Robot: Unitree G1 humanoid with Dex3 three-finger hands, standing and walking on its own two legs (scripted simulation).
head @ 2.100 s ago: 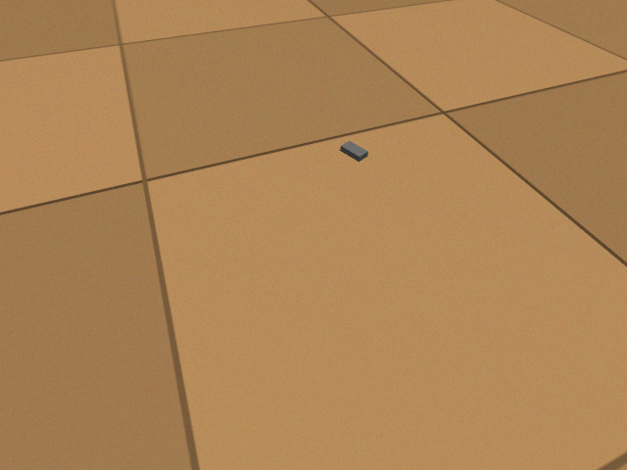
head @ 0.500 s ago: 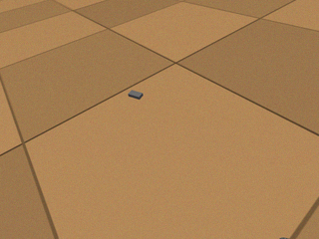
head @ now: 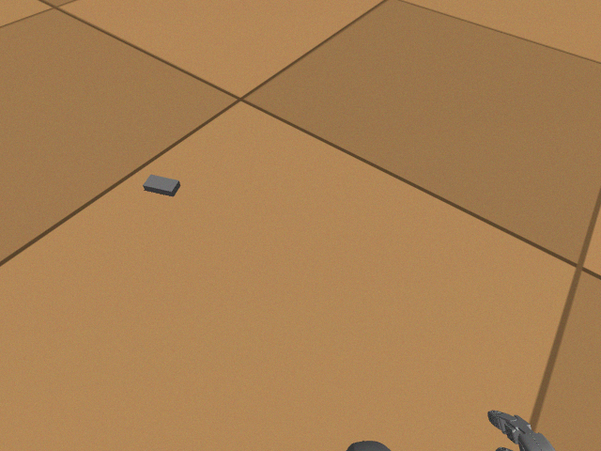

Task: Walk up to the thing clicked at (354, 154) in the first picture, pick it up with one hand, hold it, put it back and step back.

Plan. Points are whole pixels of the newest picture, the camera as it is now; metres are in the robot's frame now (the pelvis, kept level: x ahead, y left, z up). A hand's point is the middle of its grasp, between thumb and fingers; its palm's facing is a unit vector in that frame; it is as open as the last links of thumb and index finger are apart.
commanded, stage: walk up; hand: left
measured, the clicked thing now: (161, 185) +1.24 +0.55 -0.75
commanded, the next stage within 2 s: none
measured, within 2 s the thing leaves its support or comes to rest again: neither
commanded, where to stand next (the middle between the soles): +0.78 +0.49 m, yaw -19 degrees
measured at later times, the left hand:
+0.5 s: hand (83, 339) +0.31 +0.33 -0.11, palm faces -0.06 -0.86 -0.51, open 7.3 cm
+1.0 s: hand (34, 241) +0.52 +0.50 -0.14, palm faces -0.21 -0.86 -0.46, open 7.4 cm
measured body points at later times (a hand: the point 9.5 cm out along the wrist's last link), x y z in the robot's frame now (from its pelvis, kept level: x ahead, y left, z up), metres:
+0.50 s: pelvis +0.22 +0.06 -0.01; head +0.23 +0.01 +0.44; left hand +0.31 +0.38 -0.08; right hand +0.28 -0.26 -0.14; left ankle +0.25 +0.22 -0.66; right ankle +0.25 -0.06 -0.73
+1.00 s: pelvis +0.40 +0.23 +0.00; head +0.43 +0.23 +0.45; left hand +0.53 +0.55 -0.11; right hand +0.40 -0.10 -0.10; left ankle +0.42 +0.30 -0.73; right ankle +0.42 +0.08 -0.67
